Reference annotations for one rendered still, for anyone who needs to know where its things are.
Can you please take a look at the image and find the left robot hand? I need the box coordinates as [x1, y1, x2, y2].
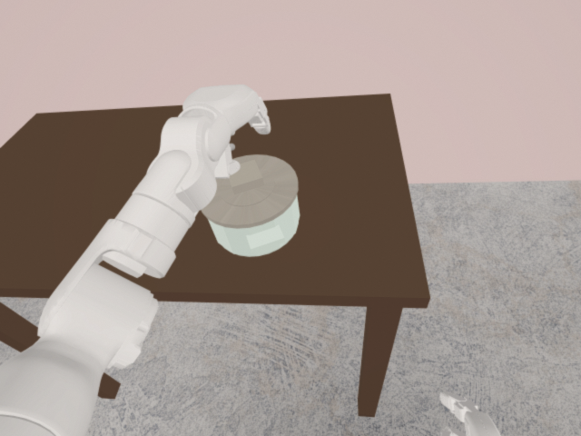
[182, 84, 271, 179]

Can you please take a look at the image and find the pot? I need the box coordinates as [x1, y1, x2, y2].
[208, 196, 300, 257]

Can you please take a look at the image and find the knob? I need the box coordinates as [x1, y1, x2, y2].
[229, 160, 264, 194]

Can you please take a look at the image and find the robot left forearm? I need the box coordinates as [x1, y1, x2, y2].
[37, 104, 231, 337]

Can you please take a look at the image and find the robot left upper arm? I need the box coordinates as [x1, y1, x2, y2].
[0, 263, 159, 436]

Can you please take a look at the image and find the lid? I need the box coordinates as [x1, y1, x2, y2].
[201, 154, 299, 229]

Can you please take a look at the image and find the table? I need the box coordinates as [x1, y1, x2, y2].
[0, 94, 430, 417]

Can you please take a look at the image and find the right robot hand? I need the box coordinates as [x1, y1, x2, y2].
[439, 391, 501, 436]

